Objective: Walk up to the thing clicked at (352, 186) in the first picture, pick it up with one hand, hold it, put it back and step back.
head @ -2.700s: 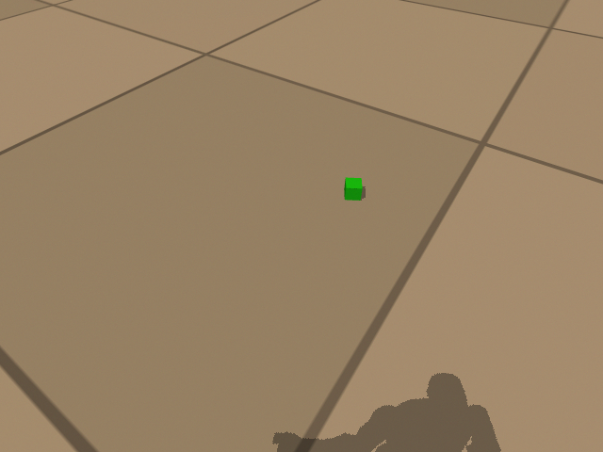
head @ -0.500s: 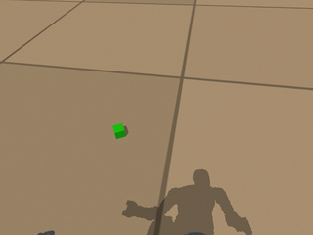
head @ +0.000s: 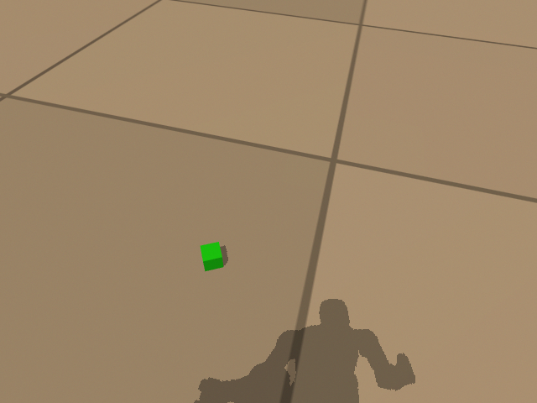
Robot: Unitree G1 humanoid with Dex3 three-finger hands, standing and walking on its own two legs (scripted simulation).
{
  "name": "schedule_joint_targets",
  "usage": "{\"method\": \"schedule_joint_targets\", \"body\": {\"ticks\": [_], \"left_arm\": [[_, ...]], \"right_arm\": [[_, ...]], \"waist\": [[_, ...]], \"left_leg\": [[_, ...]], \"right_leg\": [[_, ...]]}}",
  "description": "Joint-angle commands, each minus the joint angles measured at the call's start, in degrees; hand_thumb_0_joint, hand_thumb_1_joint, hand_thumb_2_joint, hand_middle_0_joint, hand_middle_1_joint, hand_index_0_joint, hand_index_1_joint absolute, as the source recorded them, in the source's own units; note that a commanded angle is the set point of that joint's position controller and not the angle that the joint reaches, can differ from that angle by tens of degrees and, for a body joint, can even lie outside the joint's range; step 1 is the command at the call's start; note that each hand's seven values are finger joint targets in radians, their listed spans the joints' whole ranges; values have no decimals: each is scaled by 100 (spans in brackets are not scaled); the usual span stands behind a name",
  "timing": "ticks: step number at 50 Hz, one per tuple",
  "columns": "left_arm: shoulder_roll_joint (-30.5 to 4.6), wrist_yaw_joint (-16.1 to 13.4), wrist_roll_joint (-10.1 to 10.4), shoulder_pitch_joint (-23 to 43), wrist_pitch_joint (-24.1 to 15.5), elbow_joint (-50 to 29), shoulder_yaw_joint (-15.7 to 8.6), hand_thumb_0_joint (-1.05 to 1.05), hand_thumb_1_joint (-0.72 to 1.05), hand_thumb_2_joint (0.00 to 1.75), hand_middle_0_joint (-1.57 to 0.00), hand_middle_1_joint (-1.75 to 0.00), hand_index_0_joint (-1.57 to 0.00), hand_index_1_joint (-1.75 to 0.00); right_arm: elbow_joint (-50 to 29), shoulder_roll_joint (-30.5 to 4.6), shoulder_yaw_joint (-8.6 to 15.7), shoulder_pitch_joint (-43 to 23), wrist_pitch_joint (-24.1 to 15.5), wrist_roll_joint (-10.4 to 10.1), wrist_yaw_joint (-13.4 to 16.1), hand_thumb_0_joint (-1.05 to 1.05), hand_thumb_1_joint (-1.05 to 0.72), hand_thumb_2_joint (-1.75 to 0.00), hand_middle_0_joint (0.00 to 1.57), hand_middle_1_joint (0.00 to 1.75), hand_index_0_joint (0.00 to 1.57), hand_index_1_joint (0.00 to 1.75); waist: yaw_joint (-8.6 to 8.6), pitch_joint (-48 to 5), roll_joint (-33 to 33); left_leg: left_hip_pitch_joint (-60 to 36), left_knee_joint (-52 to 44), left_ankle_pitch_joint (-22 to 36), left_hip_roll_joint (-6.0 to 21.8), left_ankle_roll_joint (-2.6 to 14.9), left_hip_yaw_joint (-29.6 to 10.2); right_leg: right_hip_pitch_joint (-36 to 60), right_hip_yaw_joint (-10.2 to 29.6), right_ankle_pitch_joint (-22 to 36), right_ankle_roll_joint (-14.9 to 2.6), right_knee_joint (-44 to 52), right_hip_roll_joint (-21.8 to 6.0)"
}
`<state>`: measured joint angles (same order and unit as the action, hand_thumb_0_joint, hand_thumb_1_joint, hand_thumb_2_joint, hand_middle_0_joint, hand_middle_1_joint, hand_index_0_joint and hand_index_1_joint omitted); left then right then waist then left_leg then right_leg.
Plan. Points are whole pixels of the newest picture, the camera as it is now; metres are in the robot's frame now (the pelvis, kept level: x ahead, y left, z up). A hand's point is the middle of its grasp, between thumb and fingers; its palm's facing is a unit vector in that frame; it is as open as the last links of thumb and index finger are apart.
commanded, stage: walk up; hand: left
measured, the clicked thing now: (211, 256) +0.81 +0.24 -0.71
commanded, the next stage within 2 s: none
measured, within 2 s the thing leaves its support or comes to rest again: neither
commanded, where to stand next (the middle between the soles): +0.41 +0.00 m, yaw +0 degrees
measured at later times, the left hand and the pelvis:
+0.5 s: hand (135, 332) +0.27 +0.25 -0.10, palm faces -0.01 -0.91 -0.41, open 7.4 cm; pelvis +0.18 -0.02 +0.01, yaw +0 degrees
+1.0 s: hand (133, 293) +0.36 +0.29 -0.15, palm faces -0.04 -0.93 -0.36, open 7.4 cm; pelvis +0.30 +0.02 +0.00, yaw -1 degrees
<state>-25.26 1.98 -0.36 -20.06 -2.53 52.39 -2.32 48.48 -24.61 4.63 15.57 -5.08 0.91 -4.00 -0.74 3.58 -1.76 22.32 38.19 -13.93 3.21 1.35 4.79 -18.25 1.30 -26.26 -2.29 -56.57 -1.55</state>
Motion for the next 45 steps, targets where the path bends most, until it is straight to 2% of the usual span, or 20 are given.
{"method": "schedule_joint_targets", "body": {"ticks": [1,4,8,12,15,16,17,18,19,22,24,28,31,33,35,36,37,38,41,45], "left_arm": [[-1254,-64,75,58,-257,-416,-313,0,90,90,-20,-30,-20,-30],[-1097,54,43,-23,-192,-336,-316,0,90,90,-20,-30,-20,-30],[-992,161,-25,462,-163,-514,-343,0,90,90,-20,-30,-20,-30],[-869,165,-14,610,-214,-538,-368,0,90,90,-20,-30,-20,-30],[-986,83,-34,59,-295,-329,-479,0,90,90,-20,-30,-20,-30],[-1193,16,-54,-440,-338,-251,-575,0,90,90,-20,-30,-20,-30],[-1712,-59,-72,-773,-393,-305,-706,0,90,90,-20,-30,-20,-30],[-1931,-56,11,-584,-374,-401,-706,0,90,90,-20,-30,-20,-30],[-1816,-63,69,-392,-350,-495,-659,0,90,90,-20,-30,-20,-30],[-1419,-103,70,137,-356,-647,-539,0,90,90,-20,-30,-20,-30],[-1382,-86,22,299,-365,-722,-516,0,90,90,-20,-30,-20,-30],[-1467,-37,-34,256,-366,-815,-547,0,90,90,-20,-30,-20,-30],[-1519,-5,-38,419,-343,-896,-532,0,90,90,-20,-30,-20,-30],[-1473,9,-33,634,-294,-907,-500,0,90,90,-20,-30,-20,-30],[-1061,5,-88,476,-219,-880,-329,0,90,90,-20,-30,-20,-30],[-474,-62,-24,417,-167,-885,-88,0,90,90,-20,-30,-20,-30],[-585,-128,30,270,-119,-831,-135,0,90,90,-20,-30,-20,-30],[-1151,-207,-9,240,-86,-657,-276,0,90,90,-20,-30,-20,-30],[-1044,-239,63,-7,-42,-355,-258,0,90,90,-20,-30,-20,-30],[-783,-205,71,-15,45,-132,-219,0,90,90,-20,-30,-20,-30]], "right_arm": [[-321,-1455,349,529,-107,-98,223,0,-90,-90,20,30,20,30],[-368,-1413,291,344,-113,-63,215,0,-90,-90,20,30,20,30],[-428,-1551,326,454,-109,-66,185,0,-90,-90,20,30,20,30],[-499,-1534,299,336,-56,-77,169,0,-90,-90,20,30,20,30],[-598,-1243,187,302,31,-104,179,0,-90,-90,20,30,20,30],[-628,-1003,84,435,24,-116,182,0,-90,-90,20,30,20,30],[-748,-565,-77,625,12,-110,184,0,-90,-90,20,30,20,30],[-608,-1095,57,584,96,-103,241,0,-90,-90,20,30,20,30],[-511,-1337,129,398,131,-95,279,0,-90,-90,20,30,20,30],[-268,-1191,100,580,140,-136,217,0,-90,-90,20,30,20,30],[-129,-1103,129,784,170,-69,136,0,-90,-90,20,30,20,30],[-239,-1020,191,338,196,20,8,0,-90,-90,20,30,20,30],[-250,-1032,229,214,125,20,-31,0,-90,-90,20,30,20,30],[-131,-993,263,546,59,25,-11,0,-90,-90,20,30,20,30],[96,-1208,367,1066,7,75,107,0,-90,-90,20,30,20,30],[93,-1408,348,1019,-4,104,254,0,-90,-90,20,30,20,30],[-141,-1854,397,954,-17,68,278,0,-90,-90,20,30,20,30],[-170,-1932,426,783,28,-39,271,0,-90,-90,20,30,20,30],[-234,-1451,244,384,9,-42,403,0,-90,-90,20,30,20,30],[-270,-1271,87,-122,59,-25,458,0,-90,-90,20,30,20,30]], "waist": [[245,-95,788],[150,0,1153],[286,62,1069],[182,2,1013],[-178,-429,303],[-444,-748,-409],[-491,-900,-1622],[-486,-720,-1098],[-412,-445,-507],[-99,-72,-543],[15,-101,-727],[-101,73,-829],[-35,-15,-731],[252,-147,-440],[544,-369,429],[480,-211,1591],[423,-154,1802],[340,-7,1161],[68,-282,871],[-27,-489,1220]], "left_leg": [[-1736,-2219,-341,1484,995,-2151],[-1143,-2326,136,1235,1064,-1296],[-1254,-2382,-123,1303,1244,-1188],[-1035,-1977,465,1163,1030,-889],[-520,-608,933,821,695,-477],[-93,669,830,453,507,-169],[1007,2111,-1149,-214,188,54],[1619,2743,-1778,-310,140,-376],[1647,2957,-1668,-73,126,-816],[1294,2336,-1005,227,75,-927],[843,1689,-763,207,-26,-669],[521,698,-377,236,-116,-364],[-67,131,-98,160,-122,-202],[-876,-481,190,-21,-89,10],[-2149,-602,-471,-215,27,-43],[-2038,-1723,-1093,917,339,-1795],[-1775,-2538,-1317,2078,1031,-3855],[-1318,-2326,-937,2261,1492,-3901],[-1493,-1548,1758,1517,1111,-1998],[-838,-1176,2725,1173,952,-1043]], "right_leg": [[-2032,416,539,-43,-740,-354],[-1405,17,795,156,81,-438],[-1334,-254,1064,203,1130,-493],[-527,-500,1579,104,1971,-236],[1147,-662,1680,-14,2670,166],[1939,-70,1132,-190,3096,-196],[2510,2283,530,-599,3729,-1749],[2360,3578,-155,-1270,4182,-2392],[1906,3375,-62,-1484,4105,-2375],[1115,1689,949,-1133,4066,-1673],[702,976,1169,-1069,3996,-1368],[121,778,-157,-1082,4275,-1347],[-217,651,-452,-982,4132,-1368],[-500,369,-586,-810,3591,-1170],[-1405,8,-619,-560,2270,-829],[-1827,-552,184,-149,754,-342],[-2226,-501,-527,16,-40,292],[-1858,51,-702,1,-502,-49],[-1473,285,-157,2,-276,-271],[-461,-118,463,111,796,-267]]}}
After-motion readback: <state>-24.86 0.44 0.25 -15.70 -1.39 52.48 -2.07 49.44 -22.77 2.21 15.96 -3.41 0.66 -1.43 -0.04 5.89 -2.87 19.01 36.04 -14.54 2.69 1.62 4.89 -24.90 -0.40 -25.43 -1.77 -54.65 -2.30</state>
